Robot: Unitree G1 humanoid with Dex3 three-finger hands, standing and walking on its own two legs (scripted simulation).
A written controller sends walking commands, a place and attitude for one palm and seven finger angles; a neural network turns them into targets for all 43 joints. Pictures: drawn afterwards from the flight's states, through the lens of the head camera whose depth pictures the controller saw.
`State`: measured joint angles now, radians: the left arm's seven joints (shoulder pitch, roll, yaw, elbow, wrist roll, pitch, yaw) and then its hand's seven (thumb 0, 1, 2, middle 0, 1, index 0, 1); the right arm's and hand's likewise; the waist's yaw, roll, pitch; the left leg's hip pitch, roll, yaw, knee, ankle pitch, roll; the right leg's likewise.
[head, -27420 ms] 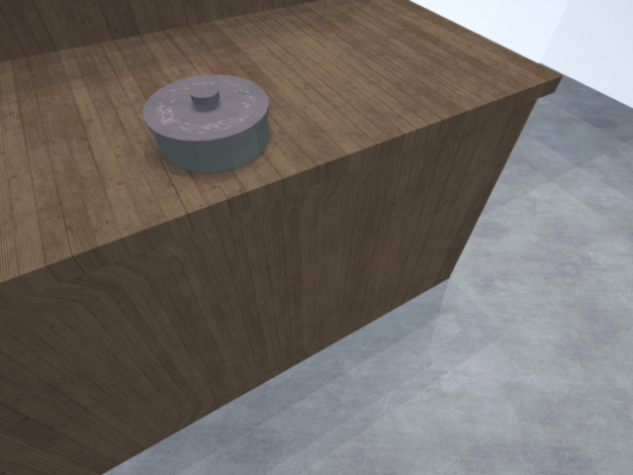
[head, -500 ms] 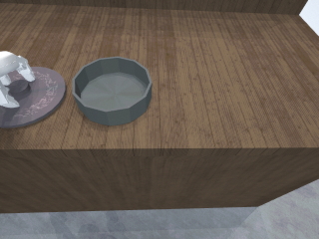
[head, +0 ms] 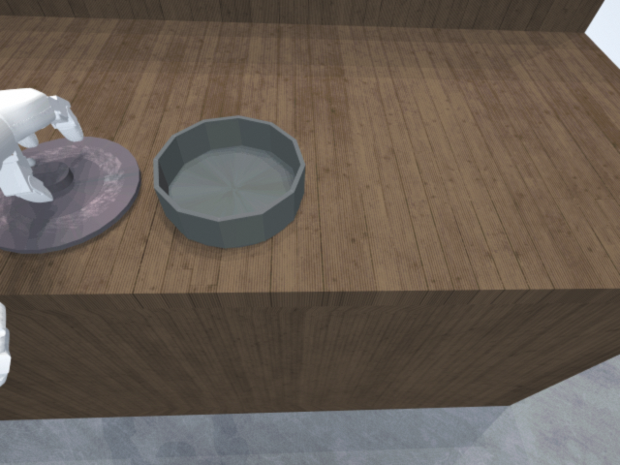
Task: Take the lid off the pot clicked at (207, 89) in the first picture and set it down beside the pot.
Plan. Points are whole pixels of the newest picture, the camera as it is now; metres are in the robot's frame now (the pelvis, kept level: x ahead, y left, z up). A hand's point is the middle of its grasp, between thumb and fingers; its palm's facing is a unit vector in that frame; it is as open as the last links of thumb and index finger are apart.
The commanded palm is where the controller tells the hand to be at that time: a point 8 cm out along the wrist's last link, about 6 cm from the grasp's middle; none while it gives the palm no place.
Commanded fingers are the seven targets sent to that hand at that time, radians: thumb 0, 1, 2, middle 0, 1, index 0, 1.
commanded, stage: raise the empty hand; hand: left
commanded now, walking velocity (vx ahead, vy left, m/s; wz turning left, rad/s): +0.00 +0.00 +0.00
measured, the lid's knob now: (52, 177) +0.46 +0.33 +0.11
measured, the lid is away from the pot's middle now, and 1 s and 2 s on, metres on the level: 0.23 0.23 0.23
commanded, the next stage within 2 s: draw the hand back to the body in 1.12 s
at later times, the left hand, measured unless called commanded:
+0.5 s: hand out of the picture +0.43 +0.33 +0.20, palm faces -0.27 -0.10 -0.96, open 11.1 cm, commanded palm +0.43 +0.33 +0.27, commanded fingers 0.00 -0.11 0.85 -0.45 -0.67 -0.45 -0.67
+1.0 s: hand out of the picture +0.45 +0.32 +0.26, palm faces -0.21 -0.09 -0.97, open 11.1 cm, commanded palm +0.44 +0.32 +0.32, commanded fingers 0.00 -0.11 0.85 -0.45 -0.67 -0.45 -0.67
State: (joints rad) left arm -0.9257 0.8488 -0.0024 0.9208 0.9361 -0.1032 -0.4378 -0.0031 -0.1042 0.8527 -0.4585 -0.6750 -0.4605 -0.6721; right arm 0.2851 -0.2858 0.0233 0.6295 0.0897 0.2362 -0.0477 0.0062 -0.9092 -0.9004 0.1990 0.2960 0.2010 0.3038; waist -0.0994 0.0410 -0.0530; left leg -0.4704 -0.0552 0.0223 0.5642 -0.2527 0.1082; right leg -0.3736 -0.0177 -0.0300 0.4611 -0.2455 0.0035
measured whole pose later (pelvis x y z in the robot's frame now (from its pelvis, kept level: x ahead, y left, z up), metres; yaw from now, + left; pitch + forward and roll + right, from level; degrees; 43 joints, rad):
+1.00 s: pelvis +0.00 -0.02 +0.01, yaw +0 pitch +7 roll -2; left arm -1.18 0.94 -0.06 0.99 0.97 0.04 -0.53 0.00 -0.11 0.85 -0.46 -0.67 -0.46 -0.67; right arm 0.27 -0.30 0.05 0.65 0.09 0.19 -0.05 0.01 -0.91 -0.90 0.20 0.30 0.20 0.30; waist -0.10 0.04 -0.03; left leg -0.36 -0.05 0.02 0.45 -0.20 0.08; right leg -0.29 -0.01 -0.03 0.38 -0.21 0.02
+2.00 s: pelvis +0.01 -0.05 +0.01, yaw -1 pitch -1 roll -1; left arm -0.59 0.61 0.41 0.32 -0.04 -0.05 0.03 0.00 -0.06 0.86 -0.45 -0.65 -0.45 -0.65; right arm 0.20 -0.25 0.09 0.63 0.06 0.00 -0.06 0.01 -0.91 -0.90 0.20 0.30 0.20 0.30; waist 0.00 0.02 0.04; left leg -0.14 -0.02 0.03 0.38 -0.21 0.03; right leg -0.08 0.02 -0.01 0.33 -0.22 -0.02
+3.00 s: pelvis +0.01 -0.06 +0.01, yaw -1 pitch -5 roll +0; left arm 0.03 0.41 0.48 -0.38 -0.15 -0.12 0.08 0.01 0.88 0.90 -0.21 -0.31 -0.21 -0.30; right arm 0.14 -0.23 0.04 0.69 0.02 -0.05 -0.06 0.01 -0.91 -0.90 0.20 0.30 0.20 0.30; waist 0.05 0.06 0.04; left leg -0.07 0.00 0.02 0.37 -0.21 0.02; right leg -0.01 0.04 -0.01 0.32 -0.22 -0.03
